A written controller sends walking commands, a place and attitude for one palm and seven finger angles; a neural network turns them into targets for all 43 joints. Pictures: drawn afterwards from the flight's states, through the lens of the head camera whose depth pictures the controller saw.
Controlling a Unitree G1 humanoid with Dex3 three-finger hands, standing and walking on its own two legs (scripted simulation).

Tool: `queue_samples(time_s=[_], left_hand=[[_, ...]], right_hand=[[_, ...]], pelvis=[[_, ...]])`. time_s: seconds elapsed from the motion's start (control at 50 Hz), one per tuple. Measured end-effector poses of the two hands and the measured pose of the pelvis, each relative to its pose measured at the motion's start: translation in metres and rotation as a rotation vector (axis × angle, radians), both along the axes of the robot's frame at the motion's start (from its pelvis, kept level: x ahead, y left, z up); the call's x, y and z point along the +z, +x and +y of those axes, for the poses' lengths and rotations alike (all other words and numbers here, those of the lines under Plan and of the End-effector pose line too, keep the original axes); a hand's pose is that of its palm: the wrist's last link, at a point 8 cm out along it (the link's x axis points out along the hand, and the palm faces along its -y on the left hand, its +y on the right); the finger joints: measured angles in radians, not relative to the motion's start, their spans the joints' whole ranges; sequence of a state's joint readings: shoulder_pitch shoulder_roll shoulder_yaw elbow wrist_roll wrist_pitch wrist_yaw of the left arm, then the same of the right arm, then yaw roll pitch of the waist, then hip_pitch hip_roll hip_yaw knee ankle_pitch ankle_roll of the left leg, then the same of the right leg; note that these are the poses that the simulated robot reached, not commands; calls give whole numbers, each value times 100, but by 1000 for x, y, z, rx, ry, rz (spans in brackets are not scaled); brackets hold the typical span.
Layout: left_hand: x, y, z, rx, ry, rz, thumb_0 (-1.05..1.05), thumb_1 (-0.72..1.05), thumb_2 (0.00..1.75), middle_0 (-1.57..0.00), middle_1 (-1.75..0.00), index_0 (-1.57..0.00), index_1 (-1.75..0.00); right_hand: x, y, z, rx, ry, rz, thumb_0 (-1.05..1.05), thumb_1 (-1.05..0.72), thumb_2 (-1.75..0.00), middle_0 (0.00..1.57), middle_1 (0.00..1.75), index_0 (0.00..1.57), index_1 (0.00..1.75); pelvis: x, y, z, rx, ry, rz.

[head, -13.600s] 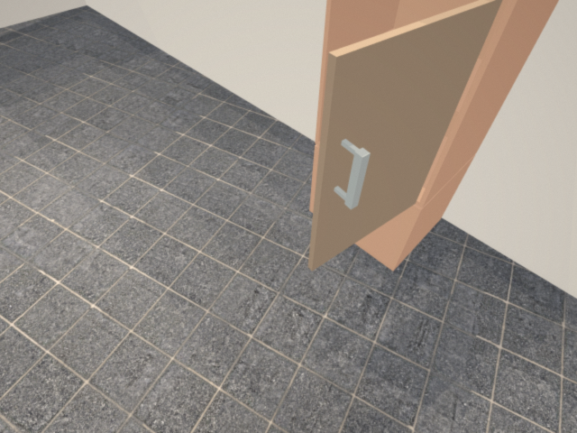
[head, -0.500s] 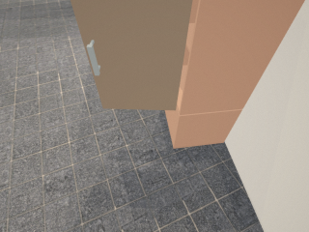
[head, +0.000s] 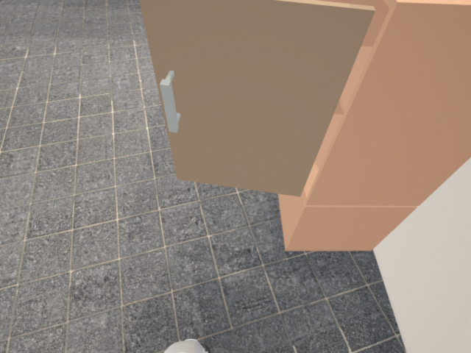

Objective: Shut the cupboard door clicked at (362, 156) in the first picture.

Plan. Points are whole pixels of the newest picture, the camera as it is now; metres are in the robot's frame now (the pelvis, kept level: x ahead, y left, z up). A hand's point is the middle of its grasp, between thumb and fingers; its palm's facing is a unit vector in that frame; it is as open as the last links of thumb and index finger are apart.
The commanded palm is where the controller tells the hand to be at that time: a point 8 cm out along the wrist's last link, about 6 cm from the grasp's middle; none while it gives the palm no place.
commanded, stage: take the last steps up to it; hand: left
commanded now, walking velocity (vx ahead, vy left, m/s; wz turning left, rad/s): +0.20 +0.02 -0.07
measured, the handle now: (172, 102) +0.63 +0.21 +0.03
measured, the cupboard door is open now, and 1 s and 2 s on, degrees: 81 81 81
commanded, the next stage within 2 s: come to a stop and stand still in 0.16 s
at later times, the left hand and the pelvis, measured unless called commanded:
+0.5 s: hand (165, 303) +0.22 +0.16 -0.15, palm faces -0.06 -0.97 -0.22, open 7.3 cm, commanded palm none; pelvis +0.13 -0.01 +0.01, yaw -3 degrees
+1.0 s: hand out of the picture +0.12 +0.24 -0.16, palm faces -0.02 -0.98 -0.19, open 7.3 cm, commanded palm none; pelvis +0.10 +0.05 +0.02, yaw -4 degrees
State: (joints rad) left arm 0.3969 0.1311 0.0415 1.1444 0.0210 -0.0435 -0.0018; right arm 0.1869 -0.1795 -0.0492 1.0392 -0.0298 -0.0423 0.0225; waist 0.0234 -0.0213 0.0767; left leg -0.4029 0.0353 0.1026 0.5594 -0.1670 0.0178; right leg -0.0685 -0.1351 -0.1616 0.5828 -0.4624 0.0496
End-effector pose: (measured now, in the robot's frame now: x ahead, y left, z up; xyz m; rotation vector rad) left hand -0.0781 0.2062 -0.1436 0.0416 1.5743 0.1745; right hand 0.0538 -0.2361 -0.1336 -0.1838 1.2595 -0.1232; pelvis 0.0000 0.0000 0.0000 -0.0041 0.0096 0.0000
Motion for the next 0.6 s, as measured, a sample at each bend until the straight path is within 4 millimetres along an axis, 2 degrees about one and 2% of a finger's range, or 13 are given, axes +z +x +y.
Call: queue_samples(time_s=[0.06, 0.14, 0.26, 0.34, 0.4, 0.48, 0.54, 0.6], left_hand=[[-3, 32, 17, -25, 13, 0, 1, 91, 90, -20, -30, -20, -30], [6, 103, 33, -76, 44, -110, 1, 92, 90, -20, -30, -20, -30], [25, 209, 39, -138, 90, -298, 1, 93, 90, -20, -30, -20, -30], [30, 260, 28, -181, 109, -371, 1, 93, 90, -19, -30, -20, -30], [28, 282, 15, -206, 112, -383, 0, 92, 90, -19, -30, -20, -30], [27, 292, 1, -218, 87, -353, 0, 92, 90, -20, -30, -20, -30], [27, 295, 4, -189, 90, -352, -1, 93, 90, -20, -30, -20, -30], [25, 290, 15, -171, 92, -340, -1, 93, 90, -20, -30, -20, -30]], right_hand=[[2, 29, 15, -8, -3, -53, 1, -91, -90, 20, 30, 19, 30], [10, 46, 22, -48, -9, -75, 0, -94, -90, 20, 30, 20, 30], [6, 45, 22, -78, 18, 4, 0, -94, -90, 20, 30, 20, 30], [-7, 39, 20, -110, 53, 83, 0, -92, -90, 20, 30, 20, 30], [-16, 40, 17, -143, 76, 137, 0, -92, -90, 20, 30, 20, 30], [-10, 48, 15, -171, 75, 179, 1, -92, -90, 20, 30, 19, 30], [-3, 56, 12, -166, 53, 190, 1, -91, -90, 20, 30, 19, 30], [3, 67, 9, -149, 22, 175, 1, -91, -90, 20, 30, 19, 30]], pelvis=[[0, 17, 8, -20, 18, -9], [10, 39, 15, -41, 31, -5], [17, 73, 13, -54, 41, 0], [12, 98, 3, -57, 53, -6], [8, 114, -5, -61, 44, -4], [13, 125, -8, -51, 31, 3], [17, 126, -7, -51, 35, 1], [18, 123, -1, -49, 34, -5]])
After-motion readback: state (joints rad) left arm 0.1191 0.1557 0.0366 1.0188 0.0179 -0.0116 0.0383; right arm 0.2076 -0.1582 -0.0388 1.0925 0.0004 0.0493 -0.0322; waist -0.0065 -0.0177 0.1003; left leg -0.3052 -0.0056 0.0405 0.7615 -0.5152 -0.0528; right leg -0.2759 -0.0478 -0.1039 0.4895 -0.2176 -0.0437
